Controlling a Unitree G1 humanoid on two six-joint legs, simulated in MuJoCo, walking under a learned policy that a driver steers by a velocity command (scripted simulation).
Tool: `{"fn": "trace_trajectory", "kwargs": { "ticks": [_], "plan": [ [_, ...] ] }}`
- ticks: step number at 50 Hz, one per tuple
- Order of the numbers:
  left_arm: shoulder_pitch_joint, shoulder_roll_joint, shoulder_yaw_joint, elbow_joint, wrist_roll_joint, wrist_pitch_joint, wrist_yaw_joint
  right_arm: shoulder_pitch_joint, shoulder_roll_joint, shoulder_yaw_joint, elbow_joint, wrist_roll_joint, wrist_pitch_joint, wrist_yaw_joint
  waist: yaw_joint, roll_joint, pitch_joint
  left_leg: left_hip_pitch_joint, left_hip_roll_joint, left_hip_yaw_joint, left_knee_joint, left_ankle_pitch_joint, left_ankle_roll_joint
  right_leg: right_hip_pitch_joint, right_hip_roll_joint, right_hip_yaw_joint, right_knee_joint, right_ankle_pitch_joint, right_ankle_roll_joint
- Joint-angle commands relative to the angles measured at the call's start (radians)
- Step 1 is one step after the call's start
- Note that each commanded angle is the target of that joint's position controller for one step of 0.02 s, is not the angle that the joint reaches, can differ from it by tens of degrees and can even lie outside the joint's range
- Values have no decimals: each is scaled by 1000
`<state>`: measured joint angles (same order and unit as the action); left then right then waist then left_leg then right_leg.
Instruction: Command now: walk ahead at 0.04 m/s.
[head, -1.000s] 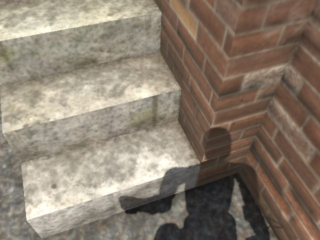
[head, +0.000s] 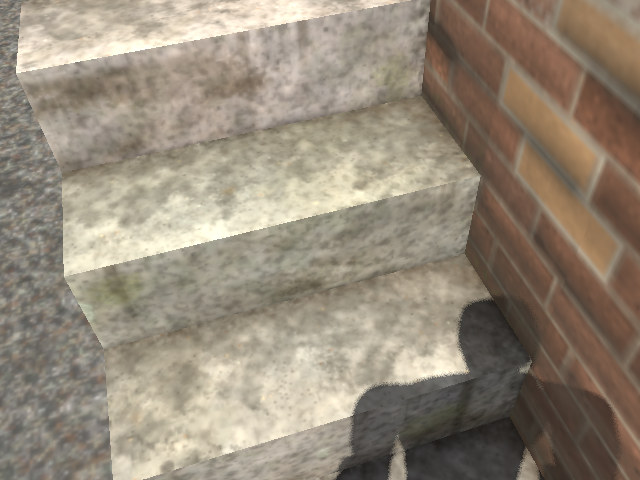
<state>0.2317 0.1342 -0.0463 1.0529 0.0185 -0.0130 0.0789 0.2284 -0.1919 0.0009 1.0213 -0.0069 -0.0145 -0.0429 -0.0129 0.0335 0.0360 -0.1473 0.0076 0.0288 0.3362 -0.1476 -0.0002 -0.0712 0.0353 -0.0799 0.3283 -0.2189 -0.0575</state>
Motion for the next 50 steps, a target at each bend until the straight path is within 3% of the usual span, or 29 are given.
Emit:
{"fn": "trace_trajectory", "kwargs": {
  "ticks": [1,8,23,46,47,48,50],
  "plan": [
    [34,70,3,-24,-2,-10,4,44,-78,-15,1,1,-2,-4,-4,-69,-5,2,121,-112,-56,70,35,-8,-169,135,-61,291,18],
    [78,72,-4,-15,1,-6,6,58,-81,-8,42,1,7,-8,0,-45,9,-12,120,-109,-57,49,31,-20,-172,139,-72,250,16],
    [155,56,-13,-15,1,-5,5,98,-70,3,85,0,17,-13,-1,-54,35,-36,119,-109,-43,5,28,-63,-162,145,-86,174,16],
    [227,34,-6,-24,3,-11,6,135,-46,4,101,1,17,-16,0,-45,45,-50,117,-110,-36,-1,31,-85,-158,147,-80,146,8],
    [227,25,-9,-26,7,-11,6,134,-36,7,103,-1,18,-16,3,-50,24,-37,106,-105,-49,-62,33,-88,-152,153,-115,2,6],
    [209,41,-4,-36,11,-11,6,119,-45,4,94,-4,21,-16,3,-67,47,-43,83,-88,-40,-122,37,-129,-148,173,-156,-184,-4],
    [215,122,30,-49,1,-5,5,88,-63,-9,56,-9,21,-14,19,-150,78,-145,-7,8,137,-312,62,-148,-176,266,-213,-529,-78]
  ]
}}
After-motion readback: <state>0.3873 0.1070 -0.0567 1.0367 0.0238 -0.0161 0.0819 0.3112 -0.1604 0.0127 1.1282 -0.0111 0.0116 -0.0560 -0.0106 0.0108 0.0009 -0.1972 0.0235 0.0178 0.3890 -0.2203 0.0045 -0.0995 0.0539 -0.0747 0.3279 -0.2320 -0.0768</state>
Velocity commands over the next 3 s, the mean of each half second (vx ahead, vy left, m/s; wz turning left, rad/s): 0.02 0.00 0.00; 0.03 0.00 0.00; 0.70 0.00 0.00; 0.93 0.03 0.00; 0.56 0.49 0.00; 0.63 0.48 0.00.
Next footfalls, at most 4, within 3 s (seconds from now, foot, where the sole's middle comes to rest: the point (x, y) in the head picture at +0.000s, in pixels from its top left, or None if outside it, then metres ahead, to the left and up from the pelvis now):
1.42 left None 0.29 0.23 -0.59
1.90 right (305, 354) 0.59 0.07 -0.39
2.46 left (142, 185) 0.79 0.32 -0.18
2.74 right None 1.08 0.15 0.00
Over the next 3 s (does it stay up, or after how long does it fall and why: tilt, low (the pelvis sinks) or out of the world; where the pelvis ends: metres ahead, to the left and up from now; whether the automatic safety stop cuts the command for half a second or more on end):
stays up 1.02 0.21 0.73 its command is cut before an obstacle after 2.0 s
